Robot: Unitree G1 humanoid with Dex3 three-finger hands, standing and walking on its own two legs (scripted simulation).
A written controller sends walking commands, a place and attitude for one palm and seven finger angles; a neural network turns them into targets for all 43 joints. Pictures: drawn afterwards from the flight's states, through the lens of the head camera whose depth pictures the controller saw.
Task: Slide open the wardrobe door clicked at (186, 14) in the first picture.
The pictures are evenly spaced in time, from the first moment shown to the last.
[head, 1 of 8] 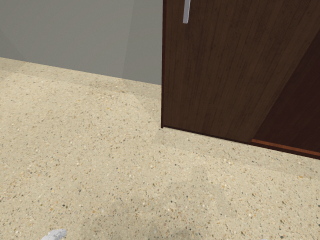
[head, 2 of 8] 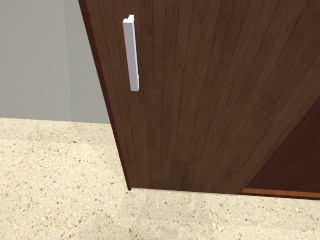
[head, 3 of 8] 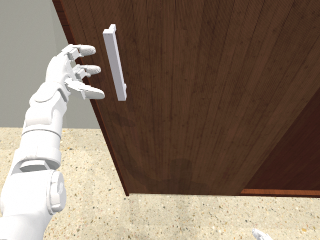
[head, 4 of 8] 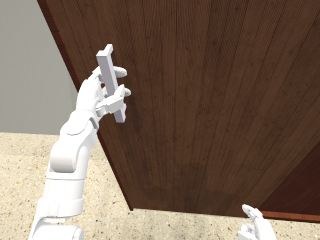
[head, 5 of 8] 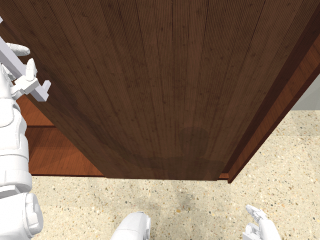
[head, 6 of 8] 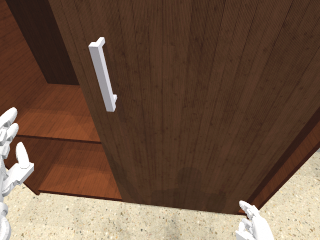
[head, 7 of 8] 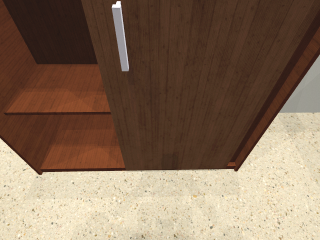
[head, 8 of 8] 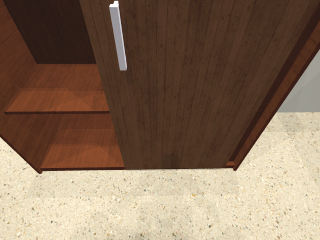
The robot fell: no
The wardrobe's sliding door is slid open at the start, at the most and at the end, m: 0.00 0.58 0.57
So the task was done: yes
